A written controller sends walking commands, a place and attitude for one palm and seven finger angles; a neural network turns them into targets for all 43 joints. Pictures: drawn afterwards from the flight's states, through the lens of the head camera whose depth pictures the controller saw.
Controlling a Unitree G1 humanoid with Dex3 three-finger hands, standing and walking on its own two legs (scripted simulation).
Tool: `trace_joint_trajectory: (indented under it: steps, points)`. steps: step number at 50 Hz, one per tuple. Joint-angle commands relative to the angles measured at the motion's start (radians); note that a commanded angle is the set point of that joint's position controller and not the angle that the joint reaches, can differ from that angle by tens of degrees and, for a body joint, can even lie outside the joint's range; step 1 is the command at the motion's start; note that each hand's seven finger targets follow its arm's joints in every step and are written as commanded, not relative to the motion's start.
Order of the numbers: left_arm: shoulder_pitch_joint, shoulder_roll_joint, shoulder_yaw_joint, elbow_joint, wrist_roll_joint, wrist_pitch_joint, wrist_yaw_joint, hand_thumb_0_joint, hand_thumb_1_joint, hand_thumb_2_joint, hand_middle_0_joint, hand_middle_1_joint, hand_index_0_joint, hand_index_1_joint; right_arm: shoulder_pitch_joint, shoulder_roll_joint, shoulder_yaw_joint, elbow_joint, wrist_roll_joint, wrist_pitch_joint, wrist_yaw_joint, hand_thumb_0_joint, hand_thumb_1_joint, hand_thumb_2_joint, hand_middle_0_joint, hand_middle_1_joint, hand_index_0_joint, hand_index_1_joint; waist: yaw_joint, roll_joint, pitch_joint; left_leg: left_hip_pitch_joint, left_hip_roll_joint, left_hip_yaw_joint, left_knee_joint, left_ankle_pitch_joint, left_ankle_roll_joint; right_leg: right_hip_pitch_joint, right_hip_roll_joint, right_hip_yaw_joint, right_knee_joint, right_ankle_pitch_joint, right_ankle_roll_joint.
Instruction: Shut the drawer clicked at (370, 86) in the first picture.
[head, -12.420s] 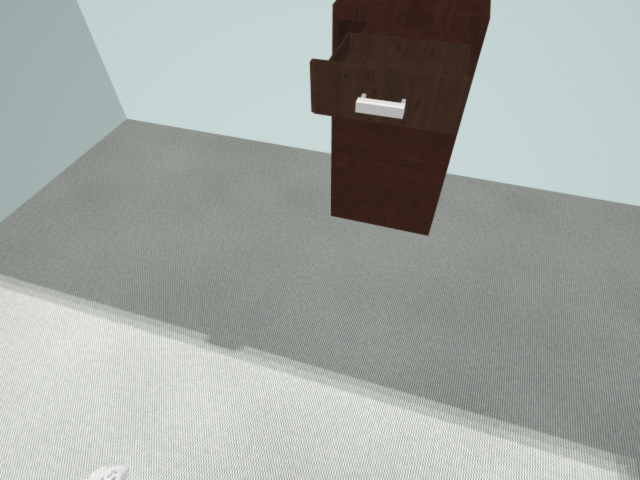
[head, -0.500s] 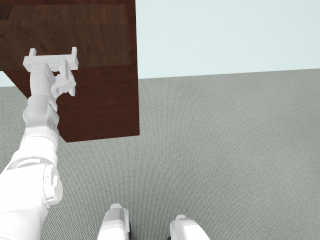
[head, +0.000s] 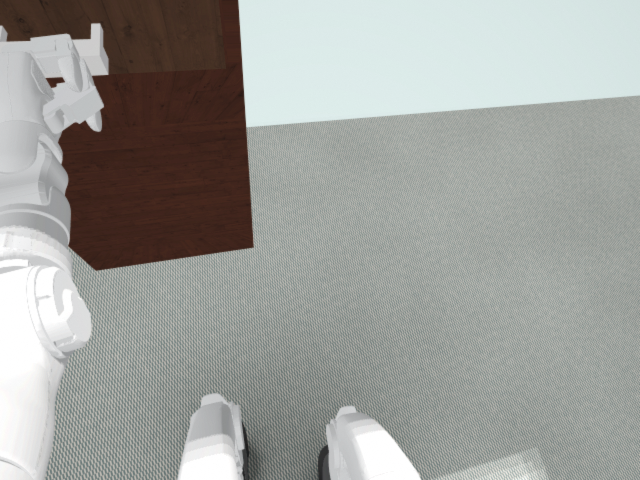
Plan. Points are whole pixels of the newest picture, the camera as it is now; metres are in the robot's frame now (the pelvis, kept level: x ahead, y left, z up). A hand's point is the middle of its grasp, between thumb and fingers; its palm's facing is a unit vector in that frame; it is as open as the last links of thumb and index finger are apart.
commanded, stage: push the drawer shut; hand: left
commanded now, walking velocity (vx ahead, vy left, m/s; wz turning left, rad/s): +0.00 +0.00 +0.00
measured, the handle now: (48, 46) +0.62 +0.27 +0.09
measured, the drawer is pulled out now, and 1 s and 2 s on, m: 0.02 0.00 0.00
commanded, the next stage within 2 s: pull the fist back off the drawer in 0.38 s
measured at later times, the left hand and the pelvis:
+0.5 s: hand (79, 77) +0.57 +0.23 +0.09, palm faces +0.11 -0.99 -0.03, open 3.2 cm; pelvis -0.02 +0.01 -0.01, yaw +0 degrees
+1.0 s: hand (94, 80) +0.56 +0.21 +0.10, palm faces +0.13 -0.99 -0.02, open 3.3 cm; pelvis -0.01 +0.01 +0.00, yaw -1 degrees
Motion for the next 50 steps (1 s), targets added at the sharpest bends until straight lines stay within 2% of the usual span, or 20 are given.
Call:
trace_joint_trajectory:
  steps: [1,3,6,9,12,13,14,19,21,23,24,28,29,30,32,35,37,39,48,50]
  points:
    - [-0.573,0.291,0.037,-0.225,-0.005,-0.051,0.024,0.0,0.9,0.9,-1.4,-1.6,-1.4,-1.6,0.207,-0.203,-0.064,-0.027,-0.008,-0.005,-0.014,0.0,-0.9,-0.9,0.2,0.3,0.2,0.3,-0.051,0.163,-0.497,0.624,-0.033,-0.055,-0.071,0.186,0.036,-0.074,0.028,0.044,-0.198,0.214,-0.004]
    - [-0.597,0.303,0.035,-0.232,0.001,-0.045,0.023,0.0,0.9,0.9,-1.4,-1.6,-1.4,-1.6,0.216,-0.203,-0.061,-0.025,-0.01,-0.004,-0.013,0.0,-0.9,-0.9,0.2,0.3,0.2,0.3,-0.05,0.19,-0.504,0.633,-0.031,-0.059,-0.07,0.199,0.034,-0.077,0.029,0.041,-0.193,0.22,-0.007]
    - [-0.631,0.337,0.051,-0.202,0.012,-0.034,0.028,0.0,0.9,0.9,-1.4,-1.6,-1.4,-1.6,0.226,-0.21,-0.058,-0.023,-0.014,-0.002,-0.013,0.0,-0.9,-0.9,0.2,0.3,0.2,0.3,-0.068,0.18,-0.487,0.617,-0.026,-0.068,-0.064,0.185,0.035,-0.112,0.03,0.034,-0.185,0.204,-0.006]
    - [-0.67,0.32,0.03,-0.213,0.022,-0.033,0.028,0.0,0.9,0.9,-1.4,-1.6,-1.4,-1.6,0.237,-0.21,-0.059,-0.022,-0.018,-0.003,-0.01,0.0,-0.9,-0.9,0.2,0.3,0.2,0.3,-0.078,0.222,-0.51,0.651,-0.025,-0.081,-0.061,0.194,0.033,-0.146,0.03,0.029,-0.174,0.202,-0.011]
    - [-0.714,0.315,0.02,-0.193,0.023,-0.021,0.035,0.0,0.9,0.9,-1.4,-1.6,-1.4,-1.6,0.242,-0.213,-0.055,-0.013,-0.018,-0.006,-0.013,0.0,-0.9,-0.9,0.2,0.3,0.2,0.3,-0.103,0.198,-0.479,0.625,-0.022,-0.086,-0.061,0.139,0.036,-0.174,0.031,0.026,-0.181,0.171,-0.006]
    - [-0.731,0.346,0.031,-0.198,0.027,-0.022,0.039,0.0,0.9,0.9,-1.4,-1.6,-1.4,-1.6,0.247,-0.217,-0.052,-0.012,-0.02,-0.006,-0.015,0.0,-0.9,-0.9,0.2,0.3,0.2,0.3,-0.1,0.204,-0.482,0.615,-0.022,-0.087,-0.061,0.13,0.035,-0.167,0.03,0.028,-0.179,0.165,-0.007]
    - [-0.752,0.335,0.021,-0.211,0.03,-0.025,0.04,0.0,0.9,0.9,-1.4,-1.6,-1.4,-1.6,0.247,-0.217,-0.053,-0.013,-0.023,-0.011,-0.014,0.0,-0.9,-0.9,0.2,0.3,0.2,0.3,-0.104,0.246,-0.498,0.629,-0.024,-0.091,-0.056,0.134,0.036,-0.191,0.029,0.028,-0.172,0.165,-0.011]
    - [-0.796,0.31,-0.022,-0.204,0.038,-0.015,0.047,0.0,0.9,0.9,-1.4,-1.6,-1.4,-1.6,0.246,-0.223,-0.045,-0.008,-0.025,-0.024,-0.019,0.0,-0.9,-0.9,0.2,0.3,0.2,0.3,-0.122,0.273,-0.487,0.645,-0.016,-0.125,-0.076,0.046,0.031,-0.248,0.024,0.017,-0.16,0.122,-0.015]
    - [-0.813,0.274,-0.062,-0.205,0.041,-0.005,0.051,0.0,0.9,0.9,-1.4,-1.6,-1.4,-1.6,0.238,-0.224,-0.043,-0.006,-0.023,-0.03,-0.022,0.0,-0.9,-0.9,0.2,0.3,0.2,0.3,-0.133,0.285,-0.474,0.65,-0.011,-0.135,-0.088,0.001,0.029,-0.279,0.021,0.014,-0.157,0.105,-0.013]
    - [-0.808,0.284,-0.062,-0.189,0.037,0.008,0.055,0.0,0.9,0.9,-1.4,-1.6,-1.4,-1.6,0.233,-0.229,-0.038,-0.003,-0.022,-0.04,-0.027,0.0,-0.9,-0.9,0.2,0.3,0.2,0.3,-0.141,0.27,-0.466,0.629,-0.009,-0.135,-0.09,-0.038,0.032,-0.279,0.018,0.017,-0.164,0.09,-0.009]
    - [-0.829,0.305,-0.054,-0.207,0.039,0.003,0.057,0.0,0.9,0.9,-1.4,-1.6,-1.4,-1.6,0.238,-0.233,-0.036,-0.002,-0.025,-0.045,-0.029,0.0,-0.9,-0.9,0.2,0.3,0.2,0.3,-0.138,0.298,-0.477,0.643,-0.008,-0.145,-0.098,-0.042,0.029,-0.284,0.017,0.014,-0.156,0.087,-0.013]
    - [-0.829,0.287,-0.061,-0.21,0.042,0.019,0.066,0.0,0.9,0.9,-1.4,-1.6,-1.4,-1.6,0.236,-0.229,-0.036,-0.009,-0.026,-0.054,-0.028,0.0,-0.9,-0.9,0.2,0.3,0.2,0.3,-0.131,0.284,-0.496,0.64,-0.012,-0.144,-0.097,-0.049,0.028,-0.27,0.018,0.01,-0.154,0.086,-0.014]
    - [-0.839,0.287,-0.056,-0.229,0.043,0.014,0.069,0.0,0.9,0.9,-1.4,-1.6,-1.4,-1.6,0.24,-0.229,-0.038,-0.01,-0.029,-0.057,-0.024,0.0,-0.9,-0.9,0.2,0.3,0.2,0.3,-0.126,0.316,-0.518,0.667,-0.013,-0.152,-0.098,-0.036,0.026,-0.282,0.017,0.007,-0.145,0.091,-0.019]
    - [-0.834,0.257,-0.074,-0.22,0.047,0.019,0.072,0.0,0.9,0.9,-1.4,-1.6,-1.4,-1.6,0.238,-0.227,-0.04,-0.01,-0.028,-0.056,-0.022,0.0,-0.9,-0.9,0.2,0.3,0.2,0.3,-0.126,0.303,-0.514,0.677,-0.012,-0.162,-0.104,-0.047,0.022,-0.297,0.017,0.002,-0.143,0.088,-0.019]
    - [-0.828,0.253,-0.068,-0.211,0.043,0.028,0.082,0.0,0.9,0.9,-1.4,-1.6,-1.4,-1.6,0.235,-0.229,-0.041,-0.012,-0.03,-0.057,-0.019,0.0,-0.9,-0.9,0.2,0.3,0.2,0.3,-0.13,0.276,-0.477,0.652,-0.015,-0.16,-0.111,-0.086,0.024,-0.292,0.016,0.003,-0.153,0.073,-0.016]
    - [-0.826,0.243,-0.064,-0.236,0.05,0.024,0.092,0.0,0.9,0.9,-1.4,-1.6,-1.4,-1.6,0.236,-0.227,-0.045,-0.014,-0.033,-0.06,-0.013,0.0,-0.9,-0.9,0.2,0.3,0.2,0.3,-0.121,0.286,-0.519,0.676,-0.017,-0.164,-0.11,-0.068,0.023,-0.292,0.015,0.001,-0.145,0.083,-0.019]
    - [-0.789,0.263,-0.04,-0.227,0.048,0.027,0.092,0.0,0.9,0.9,-1.4,-1.6,-1.4,-1.6,0.239,-0.228,-0.047,-0.017,-0.033,-0.058,-0.009,0.0,-0.9,-0.9,0.2,0.3,0.2,0.3,-0.104,0.272,-0.517,0.668,-0.018,-0.158,-0.111,-0.064,0.021,-0.27,0.017,0.001,-0.149,0.081,-0.019]
    - [-0.76,0.242,-0.041,-0.242,0.042,0.022,0.09,0.0,0.9,0.9,-1.4,-1.6,-1.4,-1.6,0.238,-0.223,-0.048,-0.021,-0.035,-0.058,-0.003,0.0,-0.9,-0.9,0.2,0.3,0.2,0.3,-0.092,0.286,-0.517,0.676,-0.021,-0.153,-0.114,-0.04,0.02,-0.258,0.018,0.0,-0.15,0.089,-0.023]
    - [-0.506,0.255,0.021,-0.308,0.004,0.002,0.065,0.0,0.9,0.9,-1.4,-1.6,-1.4,-1.6,0.225,-0.207,-0.059,-0.048,-0.016,-0.031,0.009,0.0,-0.9,-0.9,0.2,0.3,0.2,0.3,-0.018,0.194,-0.533,0.673,-0.027,-0.083,-0.119,0.111,0.024,-0.081,0.03,0.013,-0.196,0.162,-0.014]
    - [-0.435,0.22,0.021,-0.335,-0.009,-0.011,0.06,0.0,0.9,0.9,-1.4,-1.6,-1.4,-1.6,0.219,-0.201,-0.066,-0.057,-0.011,-0.024,0.011,0.0,-0.9,-0.9,0.2,0.3,0.2,0.3,0.001,0.191,-0.544,0.709,-0.028,-0.076,-0.127,0.165,0.023,-0.059,0.033,0.013,-0.204,0.194,-0.015]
